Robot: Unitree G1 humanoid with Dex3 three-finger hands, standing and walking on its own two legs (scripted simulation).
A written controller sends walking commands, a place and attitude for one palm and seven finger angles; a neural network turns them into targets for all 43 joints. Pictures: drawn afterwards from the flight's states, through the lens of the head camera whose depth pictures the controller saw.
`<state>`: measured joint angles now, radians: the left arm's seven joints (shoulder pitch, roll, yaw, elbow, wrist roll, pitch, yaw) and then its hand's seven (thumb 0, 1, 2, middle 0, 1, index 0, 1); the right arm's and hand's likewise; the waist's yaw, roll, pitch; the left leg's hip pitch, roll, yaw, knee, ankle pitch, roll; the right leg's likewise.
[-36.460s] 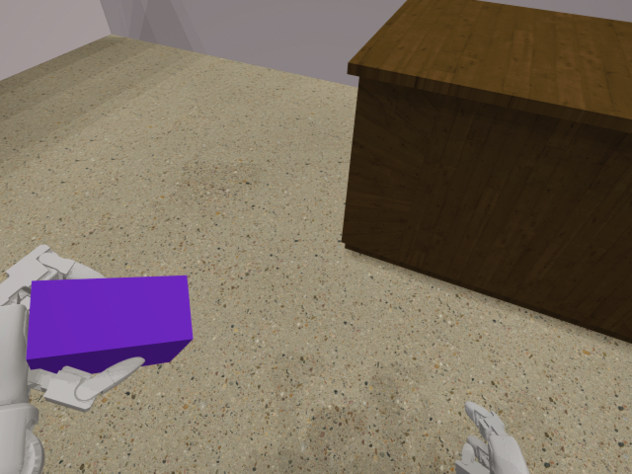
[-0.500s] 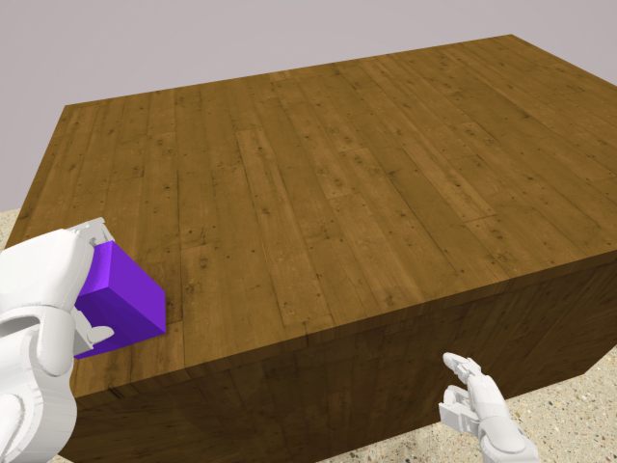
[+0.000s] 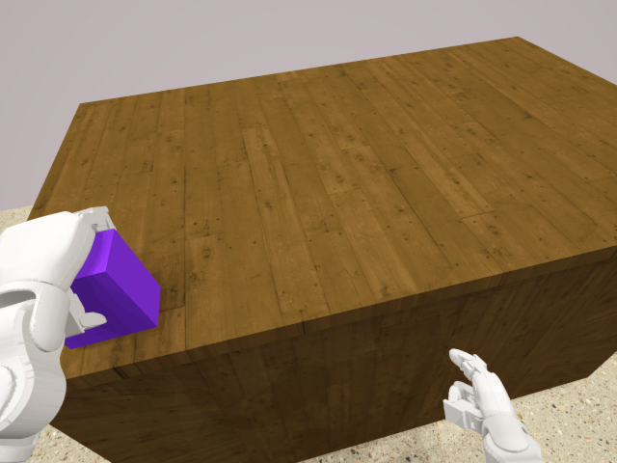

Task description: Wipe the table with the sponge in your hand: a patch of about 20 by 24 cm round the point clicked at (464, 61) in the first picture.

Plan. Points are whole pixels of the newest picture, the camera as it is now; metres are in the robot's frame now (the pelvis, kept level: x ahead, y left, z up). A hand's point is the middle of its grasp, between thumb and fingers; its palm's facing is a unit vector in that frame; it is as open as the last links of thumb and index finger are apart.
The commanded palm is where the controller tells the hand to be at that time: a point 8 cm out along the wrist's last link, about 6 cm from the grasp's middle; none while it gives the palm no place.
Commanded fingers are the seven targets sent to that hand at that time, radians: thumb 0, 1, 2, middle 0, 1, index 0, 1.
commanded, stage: lift the sponge slowly off the table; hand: left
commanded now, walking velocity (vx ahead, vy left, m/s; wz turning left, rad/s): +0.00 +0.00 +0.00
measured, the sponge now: (100, 300) +0.23 +0.31 +0.11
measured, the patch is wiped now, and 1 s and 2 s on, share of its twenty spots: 1.00 1.00 1.00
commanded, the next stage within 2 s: bring the sponge back beside the body in 1.24 s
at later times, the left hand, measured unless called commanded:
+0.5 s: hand (68, 253) +0.23 +0.31 +0.20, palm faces +0.15 -0.04 -0.99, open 10.1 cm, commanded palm +0.19 +0.31 +0.27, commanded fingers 0.00 0.10 1.30 -1.20 -1.60 -1.20 -1.60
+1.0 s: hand (61, 222) +0.25 +0.31 +0.23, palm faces +0.14 -0.01 -0.99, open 10.1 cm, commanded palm +0.20 +0.31 +0.31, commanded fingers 0.00 0.10 1.30 -1.20 -1.60 -1.20 -1.60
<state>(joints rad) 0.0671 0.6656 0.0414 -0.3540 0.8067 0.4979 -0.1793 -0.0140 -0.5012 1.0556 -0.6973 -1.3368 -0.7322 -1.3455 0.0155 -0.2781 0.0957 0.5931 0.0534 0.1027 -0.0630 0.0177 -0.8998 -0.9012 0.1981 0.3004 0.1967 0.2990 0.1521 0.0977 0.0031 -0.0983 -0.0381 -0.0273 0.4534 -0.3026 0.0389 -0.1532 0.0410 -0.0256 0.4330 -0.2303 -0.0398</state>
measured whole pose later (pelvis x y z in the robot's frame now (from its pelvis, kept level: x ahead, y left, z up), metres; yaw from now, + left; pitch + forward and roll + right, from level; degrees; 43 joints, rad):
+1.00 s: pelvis -0.03 -0.01 +0.00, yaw +0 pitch -4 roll +0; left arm -0.28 0.75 0.02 -0.16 0.80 0.48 -0.31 -0.01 -0.51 1.06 -0.71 -1.33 -0.74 -1.34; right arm 0.02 -0.29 0.10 0.60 0.07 0.08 -0.09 0.02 -0.90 -0.90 0.20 0.30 0.20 0.30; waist 0.15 0.10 0.02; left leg -0.13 -0.04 -0.03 0.45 -0.26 0.02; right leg -0.19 0.03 -0.03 0.45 -0.20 -0.05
